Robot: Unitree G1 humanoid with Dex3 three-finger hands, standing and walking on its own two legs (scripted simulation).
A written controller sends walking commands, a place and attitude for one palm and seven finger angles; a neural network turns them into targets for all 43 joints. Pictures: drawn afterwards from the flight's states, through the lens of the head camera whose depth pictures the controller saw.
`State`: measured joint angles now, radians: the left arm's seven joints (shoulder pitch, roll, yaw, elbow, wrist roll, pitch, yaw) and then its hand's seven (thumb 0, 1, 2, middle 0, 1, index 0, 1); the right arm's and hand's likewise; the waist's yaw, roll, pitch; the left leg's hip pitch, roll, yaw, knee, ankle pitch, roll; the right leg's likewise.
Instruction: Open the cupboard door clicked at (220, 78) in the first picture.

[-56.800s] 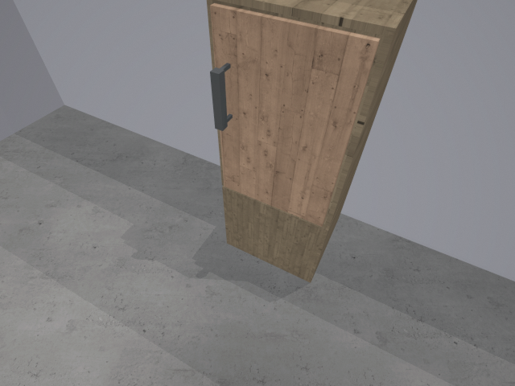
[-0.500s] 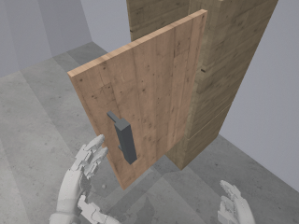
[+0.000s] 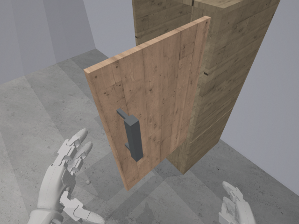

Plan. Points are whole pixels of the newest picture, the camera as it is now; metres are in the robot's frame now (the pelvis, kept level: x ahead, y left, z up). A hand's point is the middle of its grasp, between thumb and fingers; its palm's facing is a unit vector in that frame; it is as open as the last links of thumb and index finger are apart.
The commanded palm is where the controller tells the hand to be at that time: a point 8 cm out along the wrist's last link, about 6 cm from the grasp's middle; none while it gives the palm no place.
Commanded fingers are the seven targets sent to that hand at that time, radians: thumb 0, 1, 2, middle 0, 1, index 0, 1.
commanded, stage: draw the hand back to the body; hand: left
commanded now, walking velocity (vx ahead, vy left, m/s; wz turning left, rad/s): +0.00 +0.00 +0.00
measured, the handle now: (129, 135) +0.33 +0.08 +0.09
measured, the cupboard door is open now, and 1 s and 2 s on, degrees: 92 92 92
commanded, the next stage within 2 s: step back with the hand held close in 1.32 s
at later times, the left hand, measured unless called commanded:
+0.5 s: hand (43, 170) +0.20 +0.22 +0.14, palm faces +0.25 -0.91 -0.32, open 14.3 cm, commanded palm +0.15 +0.27 +0.17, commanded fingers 0.00 0.17 0.58 -0.17 -0.30 -0.17 -0.30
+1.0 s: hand (5, 142) +0.22 +0.28 +0.20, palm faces +0.45 -0.80 -0.40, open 8.4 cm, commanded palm +0.17 +0.32 +0.21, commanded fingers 0.00 0.90 0.90 -0.20 -0.30 -0.20 -0.30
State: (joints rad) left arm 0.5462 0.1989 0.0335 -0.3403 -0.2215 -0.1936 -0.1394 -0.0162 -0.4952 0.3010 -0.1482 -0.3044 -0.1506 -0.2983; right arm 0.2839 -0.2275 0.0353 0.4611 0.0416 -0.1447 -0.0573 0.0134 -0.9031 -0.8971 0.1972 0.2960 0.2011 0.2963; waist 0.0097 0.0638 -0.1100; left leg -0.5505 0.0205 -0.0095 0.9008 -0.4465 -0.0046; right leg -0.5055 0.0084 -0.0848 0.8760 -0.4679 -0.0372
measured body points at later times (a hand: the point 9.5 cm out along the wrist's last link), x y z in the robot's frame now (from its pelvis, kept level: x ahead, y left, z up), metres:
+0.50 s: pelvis +0.01 +0.02 +0.03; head +0.00 +0.01 +0.48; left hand +0.18 +0.27 +0.16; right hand +0.20 -0.19 -0.04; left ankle +0.01 +0.12 -0.69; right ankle -0.01 -0.09 -0.69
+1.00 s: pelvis +0.02 +0.02 +0.05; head +0.01 +0.00 +0.50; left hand +0.19 +0.32 +0.22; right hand +0.21 -0.20 -0.04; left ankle +0.01 +0.12 -0.69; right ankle -0.01 -0.09 -0.69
